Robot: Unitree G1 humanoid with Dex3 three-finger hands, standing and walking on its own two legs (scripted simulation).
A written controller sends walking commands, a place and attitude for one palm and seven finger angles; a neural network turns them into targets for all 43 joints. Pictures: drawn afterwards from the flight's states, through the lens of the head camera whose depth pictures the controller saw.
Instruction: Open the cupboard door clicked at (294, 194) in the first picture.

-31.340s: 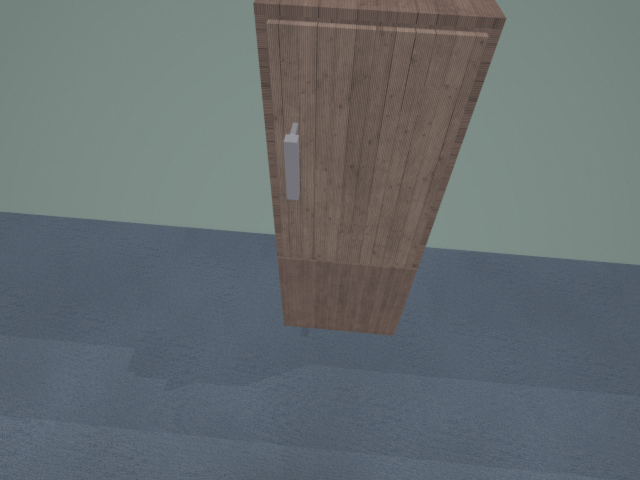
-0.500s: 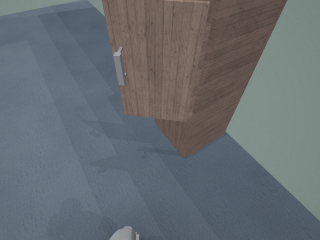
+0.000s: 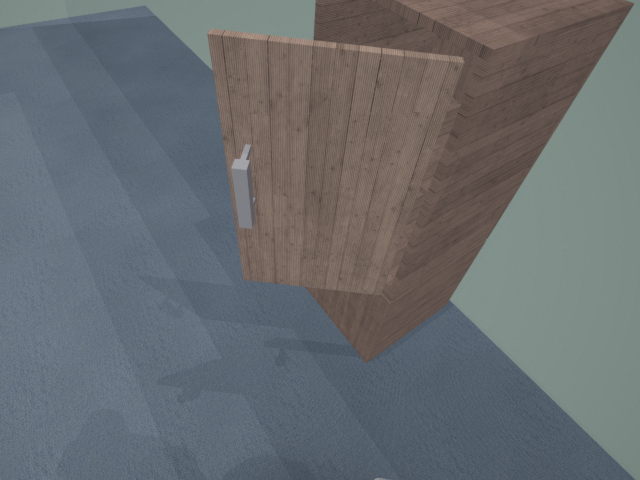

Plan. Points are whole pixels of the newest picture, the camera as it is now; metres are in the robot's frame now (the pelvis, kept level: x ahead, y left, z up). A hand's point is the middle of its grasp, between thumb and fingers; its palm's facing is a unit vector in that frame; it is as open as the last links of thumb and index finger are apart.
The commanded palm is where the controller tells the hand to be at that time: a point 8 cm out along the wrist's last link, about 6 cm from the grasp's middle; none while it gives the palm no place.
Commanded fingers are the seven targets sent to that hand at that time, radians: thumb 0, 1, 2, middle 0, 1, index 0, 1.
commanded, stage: come to a stop and stand still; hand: left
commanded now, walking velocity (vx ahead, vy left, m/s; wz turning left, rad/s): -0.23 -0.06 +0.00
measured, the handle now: (246, 187) +0.58 +0.16 +0.00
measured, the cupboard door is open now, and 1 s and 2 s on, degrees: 49 49 49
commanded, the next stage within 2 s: look again from close up in 1.54 s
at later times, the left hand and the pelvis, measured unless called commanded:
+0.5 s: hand out of the picture +0.04 +0.17 -0.18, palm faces +0.06 -0.98 -0.21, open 7.4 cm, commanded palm none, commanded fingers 0.00 0.90 0.90 -0.20 -0.30 -0.20 -0.30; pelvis +0.00 -0.02 -0.01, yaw +0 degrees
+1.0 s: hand out of the picture +0.02 +0.16 -0.18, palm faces +0.02 -0.98 -0.17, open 7.4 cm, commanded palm none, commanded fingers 0.00 0.90 0.90 -0.20 -0.30 -0.20 -0.30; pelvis +0.01 -0.01 +0.00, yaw -1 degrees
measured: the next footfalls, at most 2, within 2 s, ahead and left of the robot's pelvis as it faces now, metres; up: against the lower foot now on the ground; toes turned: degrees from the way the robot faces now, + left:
right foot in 0.16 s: +0.02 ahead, -0.14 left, +0.00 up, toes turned -2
left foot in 0.50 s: +0.03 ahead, +0.10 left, +0.00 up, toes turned +2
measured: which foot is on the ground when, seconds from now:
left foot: down 0.00-0.18, up 0.20-0.48, down 0.50-1.00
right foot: up 0.00-0.14, down 0.16-1.00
